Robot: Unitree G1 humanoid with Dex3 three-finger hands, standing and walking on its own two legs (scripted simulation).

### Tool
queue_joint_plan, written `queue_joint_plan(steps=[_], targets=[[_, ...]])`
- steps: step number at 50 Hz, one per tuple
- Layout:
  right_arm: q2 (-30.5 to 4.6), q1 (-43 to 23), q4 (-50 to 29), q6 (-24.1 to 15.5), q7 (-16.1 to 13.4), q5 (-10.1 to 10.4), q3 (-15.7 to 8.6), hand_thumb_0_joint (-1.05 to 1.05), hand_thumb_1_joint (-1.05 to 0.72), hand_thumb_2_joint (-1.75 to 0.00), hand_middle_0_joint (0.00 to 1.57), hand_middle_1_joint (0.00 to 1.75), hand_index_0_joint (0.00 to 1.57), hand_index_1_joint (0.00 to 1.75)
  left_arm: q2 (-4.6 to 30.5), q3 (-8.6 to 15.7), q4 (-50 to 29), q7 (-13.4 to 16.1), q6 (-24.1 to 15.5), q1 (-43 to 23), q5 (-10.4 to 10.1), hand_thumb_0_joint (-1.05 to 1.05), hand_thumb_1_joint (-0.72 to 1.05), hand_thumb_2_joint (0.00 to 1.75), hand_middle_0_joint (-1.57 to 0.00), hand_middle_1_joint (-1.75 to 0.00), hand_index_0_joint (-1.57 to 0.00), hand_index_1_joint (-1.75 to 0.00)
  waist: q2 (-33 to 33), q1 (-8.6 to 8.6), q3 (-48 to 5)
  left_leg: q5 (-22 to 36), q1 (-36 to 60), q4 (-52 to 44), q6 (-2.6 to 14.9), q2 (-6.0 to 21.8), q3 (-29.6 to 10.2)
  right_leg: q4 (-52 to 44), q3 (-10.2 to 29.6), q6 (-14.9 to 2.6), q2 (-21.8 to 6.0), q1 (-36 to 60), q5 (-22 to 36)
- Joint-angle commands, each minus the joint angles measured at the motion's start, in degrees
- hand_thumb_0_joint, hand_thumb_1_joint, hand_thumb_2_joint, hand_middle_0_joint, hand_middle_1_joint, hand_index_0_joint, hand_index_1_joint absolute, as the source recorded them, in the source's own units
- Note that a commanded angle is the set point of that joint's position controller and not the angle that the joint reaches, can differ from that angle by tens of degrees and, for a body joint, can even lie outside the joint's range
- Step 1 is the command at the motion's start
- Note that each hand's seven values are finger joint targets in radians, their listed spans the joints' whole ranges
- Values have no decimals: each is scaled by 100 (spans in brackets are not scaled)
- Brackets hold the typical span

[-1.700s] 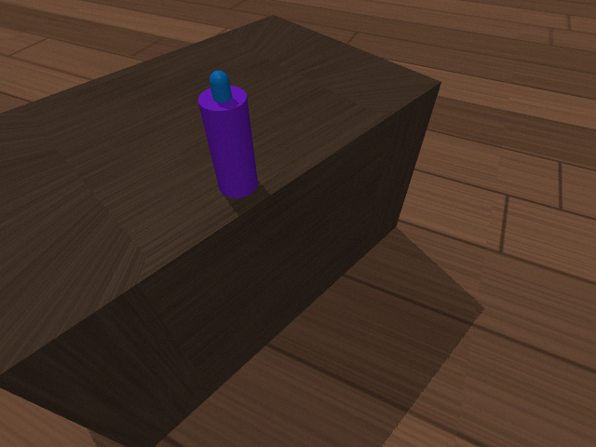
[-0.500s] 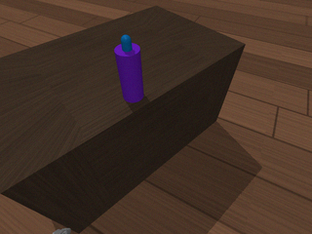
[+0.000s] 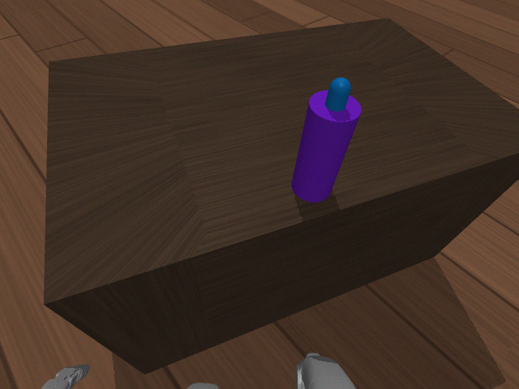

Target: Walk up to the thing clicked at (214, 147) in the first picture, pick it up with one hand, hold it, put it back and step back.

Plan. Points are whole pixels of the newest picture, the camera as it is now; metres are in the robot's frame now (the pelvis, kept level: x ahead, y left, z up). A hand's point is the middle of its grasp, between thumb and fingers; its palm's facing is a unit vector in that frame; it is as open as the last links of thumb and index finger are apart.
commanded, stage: walk up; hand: right
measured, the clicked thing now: (324, 142) +0.51 -0.10 +0.08
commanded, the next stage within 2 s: none
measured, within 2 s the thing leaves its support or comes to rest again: neither
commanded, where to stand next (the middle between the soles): +0.07 -0.04 m, yaw +21 degrees
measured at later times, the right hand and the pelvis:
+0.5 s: hand (424, 327) +0.24 -0.30 -0.13, palm faces -0.32 +0.83 -0.45, open 7.4 cm; pelvis +0.04 -0.06 -0.01, yaw +16 degrees
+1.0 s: hand (400, 342) +0.21 -0.25 -0.15, palm faces -0.41 +0.82 -0.39, open 7.4 cm; pelvis +0.01 -0.05 -0.01, yaw +24 degrees
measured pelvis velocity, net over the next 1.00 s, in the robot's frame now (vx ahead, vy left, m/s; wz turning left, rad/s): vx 0.01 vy -0.05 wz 0.41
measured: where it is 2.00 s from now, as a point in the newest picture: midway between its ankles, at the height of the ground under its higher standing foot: outside the picture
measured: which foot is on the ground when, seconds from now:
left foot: down 0.00-0.12, up 0.14-0.48, down 0.50-1.00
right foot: up 0.00-0.08, down 0.10-1.00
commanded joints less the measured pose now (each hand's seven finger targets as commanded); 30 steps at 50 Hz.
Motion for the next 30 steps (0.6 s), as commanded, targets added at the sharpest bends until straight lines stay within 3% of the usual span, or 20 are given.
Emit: queue_joint_plan(steps=[1, 4, 5, 6, 7, 8, 9, 10, 12, 14, 17, 20, 22, 24, 25, 26, 27, 28, 29, 30], targets=[[-1898, -185, -735, -110, -289, 9, -568, 0, -90, -90, 20, 30, 20, 30, 753, 350, -637, 166, -116, -26, -94, 0, 90, 90, -20, -30, -20, -30, 1472, 180, -341, 3774, -794, -409, 1264, 1215, -1177, -264, -186, -127, 169, 808, 120], [-1707, -543, -908, 47, -318, 87, -478, 0, -90, -90, 20, 30, 20, 30, 674, 374, -507, 238, -210, 543, -127, 0, 90, 90, -20, -30, -20, -30, 1302, 552, -733, 2928, -956, 716, 740, 603, -811, -1904, -299, -367, 365, 1789, 1120], [-1301, -342, -947, 99, -334, 123, -351, 0, -90, -90, 20, 30, 20, 30, 1079, 471, -494, 281, -273, 702, -37, 0, 90, 90, -20, -30, -20, -30, 125, 569, -880, 1686, -1472, 1724, 473, 31, -365, -2441, 527, -482, -246, 2225, 1478], [-981, -166, -1008, 163, -366, 144, -246, 0, -90, -90, 20, 30, 20, 30, 1463, 504, -653, 300, -306, 540, 0, 0, 90, 90, -20, -30, -20, -30, -965, 419, -765, -1418, -2299, 2640, 311, -514, 83, -3153, 2249, -781, -1694, 2348, 1571], [-1274, -33, -888, 195, -461, 142, -372, 0, -90, -90, 20, 30, 20, 30, 1736, 505, -783, 306, -284, -133, -31, 0, 90, 90, -20, -30, -20, -30, -1376, 226, -1065, -2121, -2209, 3819, 264, -206, 94, -3650, 3475, -1727, -2474, 2025, 1521], [-1513, -124, -739, 201, -441, 95, -429, 0, -90, -90, 20, 30, 20, 30, 1572, 466, -802, 328, -297, -292, -76, 0, 90, 90, -20, -30, -20, -30, -744, 179, -731, -1893, -2117, 4062, 203, -31, -177, -3683, 3422, -1787, -2344, 1684, 1188], [-1605, -253, -621, 203, -350, 113, -462, 0, -90, -90, 20, 30, 20, 30, 1261, 372, -743, 343, -317, -347, -106, 0, 90, 90, -20, -30, -20, -30, -183, 142, -366, -1443, -1983, 3992, 192, 102, -145, -3449, 2468, -1573, -1917, 1350, 1099], [-1574, -225, -510, 206, -283, 139, -470, 0, -90, -90, 20, 30, 20, 30, 1200, 326, -643, 382, -341, -411, -67, 0, 90, 90, -20, -30, -20, -30, -165, 112, -289, -1165, -1839, 3698, 209, 196, -30, -3167, 1656, -1342, -1515, 1170, 887], [-1359, -157, -381, 236, -122, 140, -423, 0, -90, -90, 20, 30, 20, 30, 1214, 321, -465, 423, -381, -246, -30, 0, 90, 90, -20, -30, -20, -30, -470, 199, -328, -928, -1634, 2863, 197, 253, 207, -2882, 979, -1193, -1219, 1260, 981], [-1284, -435, -406, 281, -14, 107, -424, 0, -90, -90, 20, 30, 20, 30, 1246, 306, -423, 430, -434, 79, -12, 0, 90, 90, -20, -30, -20, -30, -471, 378, -440, -1048, -1721, 2327, 161, 170, 333, -2813, 921, -1292, -1312, 1735, 1423], [-1261, -867, -586, 300, 8, 70, -422, 0, -90, -90, 20, 30, 20, 30, 1391, 317, -414, 473, -497, 365, -60, 0, 90, 90, -20, -30, -20, -30, -470, 473, -701, -1098, -1634, 1791, 114, 209, 371, -2540, 1016, -1464, -1761, 2218, 3216], [-1201, -886, -542, 298, 39, 87, -426, 0, -90, -90, 20, 30, 20, 30, 1339, 262, -468, 505, -491, 165, -125, 0, 90, 90, -20, -30, -20, -30, -435, 360, -850, -793, -1085, 1263, 151, 90, 579, -2255, 569, -1264, -1645, 2029, 3776], [-1208, -669, -451, 278, 56, 89, -448, 0, -90, -90, 20, 30, 20, 30, 1370, 225, -543, 494, -456, -135, -153, 0, 90, 90, -20, -30, -20, -30, -367, 113, -963, -175, -404, 406, 262, -15, 739, -1989, 313, -1063, -1594, 1633, 3111], [-1358, -596, -336, 222, 32, 56, -501, 0, -90, -90, 20, 30, 20, 30, 1147, 90, -472, 476, -413, -41, -173, 0, 90, 90, -20, -30, -20, -30, 12, 25, -978, 141, 512, -417, 491, -59, 478, -1275, -71, -593, -1340, 876, 1960], [-1699, -555, -391, 192, 2, -28, -586, 0, -90, -90, 20, 30, 20, 30, 902, 11, -450, 471, -385, 136, -191, 0, 90, 90, -20, -30, -20, -30, 982, -13, -1059, 504, 1003, -948, 858, 780, -971, -389, -393, -210, -972, 47, 984], [-2271, -871, -541, 195, 2, 17, -657, 0, -90, -90, 20, 30, 20, 30, 741, -13, -525, 517, -345, 1, -296, 0, 90, 90, -20, -30, -20, -30, 2161, 24, -874, 1217, 496, -1316, 1660, 1984, -2803, 81, -632, 81, 116, -381, -1487], [-2254, -888, -449, 199, -1, 49, -668, 0, -90, -90, 20, 30, 20, 30, 1077, 97, -386, 583, -343, -321, -218, 0, 90, 90, -20, -30, -20, -30, 1796, -174, -740, 1574, 14, -1307, 2078, 2142, -3071, 487, -57, 57, -64, 31, -1702], [-1931, -1036, -470, 199, -42, 80, -594, 0, -90, -90, 20, 30, 20, 30, 1079, 91, -339, 560, -328, -297, -239, 0, 90, 90, -20, -30, -20, -30, 1220, -19, -583, 2429, 189, -949, 1858, 1756, -2127, 642, -21, 31, -107, -65, -1387], [-1709, -1211, -455, 202, -73, 105, -446, 0, -90, -90, 20, 30, 20, 30, 908, 71, -244, 552, -344, -46, -298, 0, 90, 90, -20, -30, -20, -30, 1210, 147, -679, 3113, 477, -607, 1662, 1514, -1664, 485, -13, 17, -81, -135, -1212], [-1651, -1328, -433, 190, -97, 119, -407, 0, -90, -90, 20, 30, 20, 30, 879, 66, -92, 560, -382, 175, -325, 0, 90, 90, -20, -30, -20, -30, 1416, 216, -730, 3221, 330, -463, 1521, 1432, -1449, 150, -33, -7, -142, 126, -883]])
